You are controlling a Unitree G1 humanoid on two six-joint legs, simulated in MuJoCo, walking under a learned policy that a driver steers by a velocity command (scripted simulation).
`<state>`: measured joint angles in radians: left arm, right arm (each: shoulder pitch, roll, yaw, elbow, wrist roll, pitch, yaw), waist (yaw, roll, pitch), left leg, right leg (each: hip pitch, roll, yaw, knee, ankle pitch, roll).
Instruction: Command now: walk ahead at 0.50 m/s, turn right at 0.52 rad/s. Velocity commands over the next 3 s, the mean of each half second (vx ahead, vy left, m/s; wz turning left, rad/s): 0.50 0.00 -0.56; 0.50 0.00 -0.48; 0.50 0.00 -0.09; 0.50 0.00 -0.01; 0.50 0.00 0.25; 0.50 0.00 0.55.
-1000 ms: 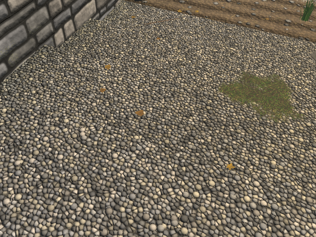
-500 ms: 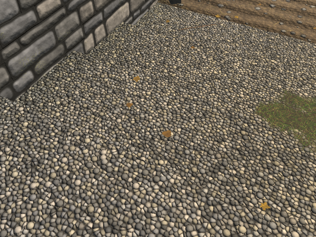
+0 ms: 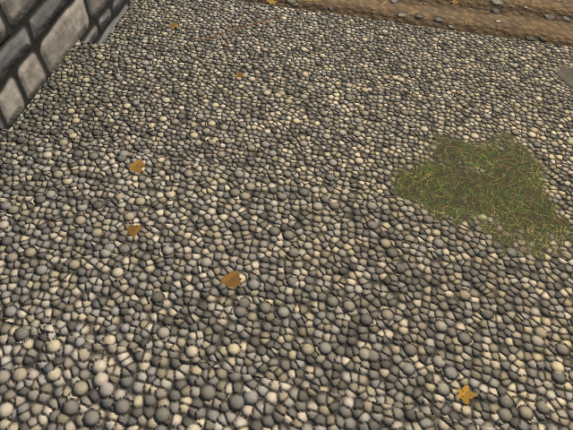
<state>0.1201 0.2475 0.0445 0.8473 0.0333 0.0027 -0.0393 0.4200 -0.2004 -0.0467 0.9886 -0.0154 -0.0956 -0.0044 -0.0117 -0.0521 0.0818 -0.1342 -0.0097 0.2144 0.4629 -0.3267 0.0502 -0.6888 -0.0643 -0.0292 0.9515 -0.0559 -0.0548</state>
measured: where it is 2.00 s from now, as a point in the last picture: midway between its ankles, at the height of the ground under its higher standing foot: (443, 271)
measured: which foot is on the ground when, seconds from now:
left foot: down 0.00-0.20, up 0.22-0.66, down 0.68-1.00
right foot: up 0.00-0.16, down 0.18-0.70, up 0.72-1.00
